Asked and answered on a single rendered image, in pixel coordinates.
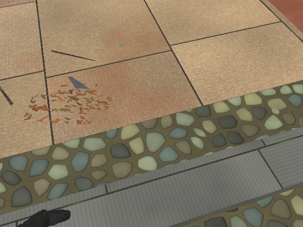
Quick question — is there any left robot hand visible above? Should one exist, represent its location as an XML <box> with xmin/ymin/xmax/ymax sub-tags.
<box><xmin>17</xmin><ymin>209</ymin><xmax>71</xmax><ymax>227</ymax></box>

